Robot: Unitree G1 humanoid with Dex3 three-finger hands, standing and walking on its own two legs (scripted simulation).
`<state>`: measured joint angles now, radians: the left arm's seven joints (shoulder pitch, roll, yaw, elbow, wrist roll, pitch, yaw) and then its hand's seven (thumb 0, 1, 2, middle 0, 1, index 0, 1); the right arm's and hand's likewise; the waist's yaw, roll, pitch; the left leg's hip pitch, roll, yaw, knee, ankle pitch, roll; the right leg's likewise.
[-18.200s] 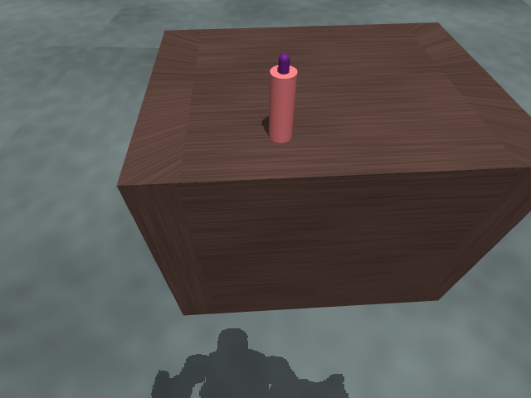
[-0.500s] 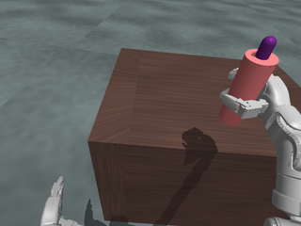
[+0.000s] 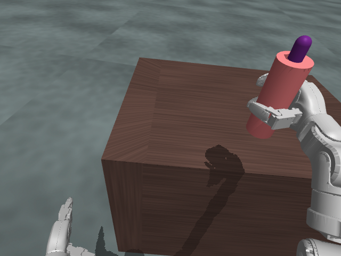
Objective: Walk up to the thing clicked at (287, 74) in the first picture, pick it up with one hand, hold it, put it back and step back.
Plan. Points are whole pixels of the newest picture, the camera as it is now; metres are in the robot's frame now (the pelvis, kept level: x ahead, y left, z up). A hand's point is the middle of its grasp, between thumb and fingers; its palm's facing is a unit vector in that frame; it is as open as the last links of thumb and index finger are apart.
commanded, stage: hold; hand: right
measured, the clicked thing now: (278, 91) +0.33 -0.16 +0.29
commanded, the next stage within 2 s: crouch in 0.28 s
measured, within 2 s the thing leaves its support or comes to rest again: neither
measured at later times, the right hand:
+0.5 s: hand (271, 101) +0.33 -0.16 +0.27, palm faces -0.02 +1.00 -0.03, open 8.1 cm
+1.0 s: hand (246, 111) +0.41 -0.16 +0.19, palm faces +0.04 +1.00 +0.00, open 8.0 cm
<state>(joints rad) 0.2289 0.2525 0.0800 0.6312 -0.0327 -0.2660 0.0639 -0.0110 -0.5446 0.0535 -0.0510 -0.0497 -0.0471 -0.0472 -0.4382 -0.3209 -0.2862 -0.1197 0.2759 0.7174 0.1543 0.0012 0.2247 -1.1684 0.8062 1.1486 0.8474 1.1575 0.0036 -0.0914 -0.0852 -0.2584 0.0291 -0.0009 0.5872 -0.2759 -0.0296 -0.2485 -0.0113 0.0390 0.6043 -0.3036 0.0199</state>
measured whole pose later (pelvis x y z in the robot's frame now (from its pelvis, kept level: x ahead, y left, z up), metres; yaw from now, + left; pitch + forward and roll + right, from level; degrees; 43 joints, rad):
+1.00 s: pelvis -0.01 +0.00 +0.00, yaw +1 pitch +0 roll +0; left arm 0.26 0.22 0.06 0.63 -0.02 -0.32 0.07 -0.01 -0.53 0.05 -0.05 -0.06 -0.05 -0.05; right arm -0.59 -0.32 -0.27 0.40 0.19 0.34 0.08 0.00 0.20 -1.17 0.79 1.16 0.84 1.17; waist 0.05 -0.04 -0.05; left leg -0.37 0.01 -0.02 0.63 -0.27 -0.02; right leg -0.35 -0.03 0.02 0.64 -0.31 0.03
